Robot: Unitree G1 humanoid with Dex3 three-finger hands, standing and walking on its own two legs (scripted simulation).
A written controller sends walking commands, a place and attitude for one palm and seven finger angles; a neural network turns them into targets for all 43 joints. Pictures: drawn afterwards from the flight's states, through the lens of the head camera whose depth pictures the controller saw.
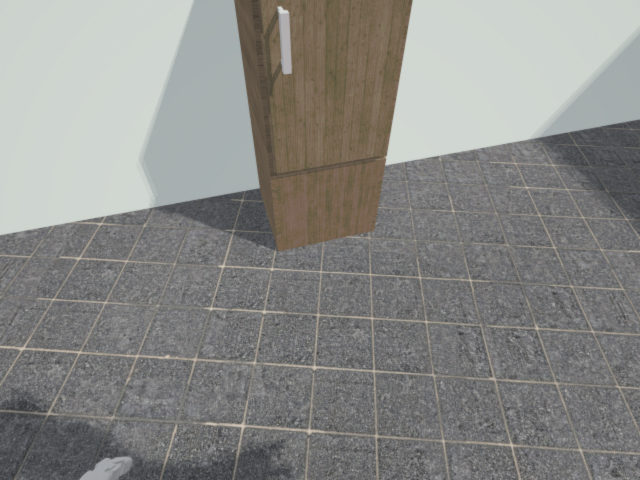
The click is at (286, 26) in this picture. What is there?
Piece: cupboard door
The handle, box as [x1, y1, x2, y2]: [277, 6, 291, 73]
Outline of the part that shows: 280,6 277,7 279,13 282,71 283,73 291,73 288,12 286,10 283,10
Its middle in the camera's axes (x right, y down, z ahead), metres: -0.10 -0.50 +0.98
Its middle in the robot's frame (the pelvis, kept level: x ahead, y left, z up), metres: +1.07 +0.15 +0.09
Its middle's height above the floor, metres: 0.86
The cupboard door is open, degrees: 0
